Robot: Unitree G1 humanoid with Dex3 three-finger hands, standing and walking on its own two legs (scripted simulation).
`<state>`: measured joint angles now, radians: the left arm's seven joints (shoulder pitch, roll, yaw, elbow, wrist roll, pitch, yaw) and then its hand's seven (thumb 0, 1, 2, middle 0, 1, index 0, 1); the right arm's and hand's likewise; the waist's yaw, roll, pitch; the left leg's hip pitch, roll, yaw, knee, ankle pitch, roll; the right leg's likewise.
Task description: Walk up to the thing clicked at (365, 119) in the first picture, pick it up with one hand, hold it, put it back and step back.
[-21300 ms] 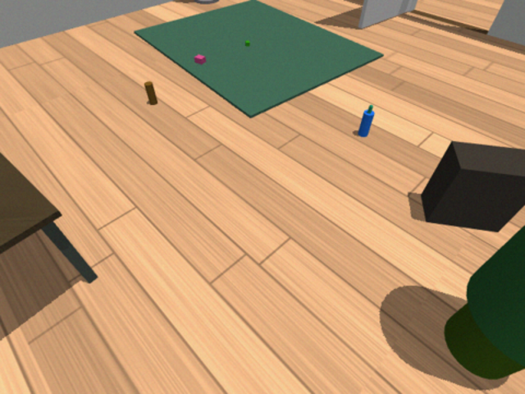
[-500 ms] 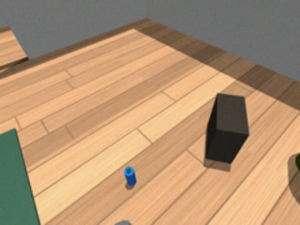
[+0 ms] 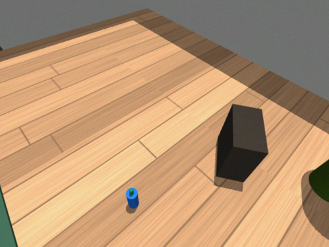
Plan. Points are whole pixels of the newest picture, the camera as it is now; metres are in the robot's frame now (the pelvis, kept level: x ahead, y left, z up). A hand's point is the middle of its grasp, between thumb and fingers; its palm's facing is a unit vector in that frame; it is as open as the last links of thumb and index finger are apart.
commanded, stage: walk up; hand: left
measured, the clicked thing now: (132, 197) +0.48 +0.16 -0.66
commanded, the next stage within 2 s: stand in 1.54 s
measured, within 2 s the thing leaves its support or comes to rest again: neither
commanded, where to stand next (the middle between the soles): +0.10 -0.02 m, yaw +1 degrees
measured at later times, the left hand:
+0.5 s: hand out of the picture +0.12 +0.22 -0.14, palm faces -0.03 -0.95 -0.31, open 7.4 cm
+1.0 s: hand out of the picture +0.10 +0.24 -0.14, palm faces +0.00 -0.94 -0.33, open 7.4 cm
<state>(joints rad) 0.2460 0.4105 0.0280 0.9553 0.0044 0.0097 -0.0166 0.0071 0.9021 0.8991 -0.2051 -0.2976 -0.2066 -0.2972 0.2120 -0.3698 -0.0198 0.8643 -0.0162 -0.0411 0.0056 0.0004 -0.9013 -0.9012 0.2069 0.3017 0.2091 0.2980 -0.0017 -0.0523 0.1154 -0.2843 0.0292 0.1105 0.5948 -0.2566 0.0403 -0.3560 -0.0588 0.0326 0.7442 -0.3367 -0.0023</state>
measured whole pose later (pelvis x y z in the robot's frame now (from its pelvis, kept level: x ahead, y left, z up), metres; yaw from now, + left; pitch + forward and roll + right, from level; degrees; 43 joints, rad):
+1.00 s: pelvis +0.03 -0.02 +0.02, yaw +1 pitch -3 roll +0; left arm 0.09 0.35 0.00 1.16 0.01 0.00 -0.02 0.01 0.90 0.90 -0.21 -0.30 -0.21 -0.30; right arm 0.07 -0.34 0.00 1.15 -0.01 -0.02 0.01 0.00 -0.91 -0.90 0.20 0.30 0.21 0.30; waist 0.00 0.00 0.04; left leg -0.13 0.03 0.06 0.34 -0.16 0.00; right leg -0.10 -0.03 -0.03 0.32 -0.17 0.02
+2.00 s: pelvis +0.03 -0.02 +0.02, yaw +2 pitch -2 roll +0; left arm 0.10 0.35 -0.01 1.14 0.01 -0.01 -0.01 0.01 0.90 0.90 -0.21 -0.30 -0.21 -0.30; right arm 0.09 -0.34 0.00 1.16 -0.01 -0.01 0.01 0.00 -0.91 -0.90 0.20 0.30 0.21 0.30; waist -0.01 0.00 0.04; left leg -0.12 0.02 0.05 0.30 -0.14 -0.01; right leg -0.09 -0.03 -0.04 0.30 -0.17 0.02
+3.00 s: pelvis +0.05 -0.03 +0.02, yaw +2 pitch -2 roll +0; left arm 0.11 0.35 -0.01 1.13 0.01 -0.01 -0.01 0.01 0.90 0.90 -0.21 -0.30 -0.21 -0.30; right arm 0.10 -0.35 0.00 1.15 -0.01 -0.01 0.01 0.00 -0.91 -0.90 0.20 0.30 0.21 0.30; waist -0.01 0.00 0.04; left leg -0.11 0.03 0.04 0.30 -0.16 -0.01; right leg -0.08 -0.03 -0.05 0.30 -0.19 0.01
